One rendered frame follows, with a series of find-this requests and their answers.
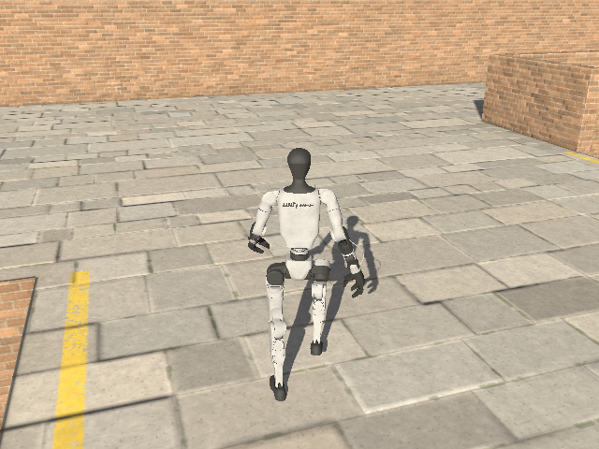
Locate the robot right hand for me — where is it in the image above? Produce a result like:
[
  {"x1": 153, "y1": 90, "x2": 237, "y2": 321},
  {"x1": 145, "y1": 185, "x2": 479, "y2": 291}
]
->
[{"x1": 343, "y1": 270, "x2": 365, "y2": 298}]

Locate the humanoid robot head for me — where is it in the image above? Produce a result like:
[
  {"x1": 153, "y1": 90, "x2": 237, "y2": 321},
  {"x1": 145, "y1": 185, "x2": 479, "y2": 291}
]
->
[{"x1": 284, "y1": 148, "x2": 315, "y2": 194}]

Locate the left robot forearm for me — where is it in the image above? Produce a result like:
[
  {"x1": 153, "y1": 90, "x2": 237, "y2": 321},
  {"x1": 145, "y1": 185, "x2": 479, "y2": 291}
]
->
[{"x1": 248, "y1": 222, "x2": 261, "y2": 244}]

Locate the right robot forearm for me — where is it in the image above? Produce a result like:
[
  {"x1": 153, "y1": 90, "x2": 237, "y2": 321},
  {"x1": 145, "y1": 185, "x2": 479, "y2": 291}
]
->
[{"x1": 338, "y1": 226, "x2": 361, "y2": 274}]

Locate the robot left hand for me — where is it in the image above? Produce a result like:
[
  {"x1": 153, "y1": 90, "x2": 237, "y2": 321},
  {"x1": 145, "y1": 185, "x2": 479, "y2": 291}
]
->
[{"x1": 248, "y1": 238, "x2": 270, "y2": 253}]

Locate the robot right thigh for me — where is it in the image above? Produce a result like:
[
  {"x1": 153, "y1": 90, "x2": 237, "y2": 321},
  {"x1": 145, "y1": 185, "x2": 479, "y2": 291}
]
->
[{"x1": 311, "y1": 259, "x2": 330, "y2": 299}]

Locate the left robot upper arm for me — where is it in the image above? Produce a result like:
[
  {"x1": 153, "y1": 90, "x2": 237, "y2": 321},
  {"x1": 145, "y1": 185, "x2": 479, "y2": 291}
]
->
[{"x1": 252, "y1": 188, "x2": 280, "y2": 237}]

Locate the right robot upper arm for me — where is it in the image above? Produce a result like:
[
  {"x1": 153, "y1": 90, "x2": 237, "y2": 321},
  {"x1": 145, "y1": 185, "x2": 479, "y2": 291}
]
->
[{"x1": 318, "y1": 188, "x2": 346, "y2": 242}]

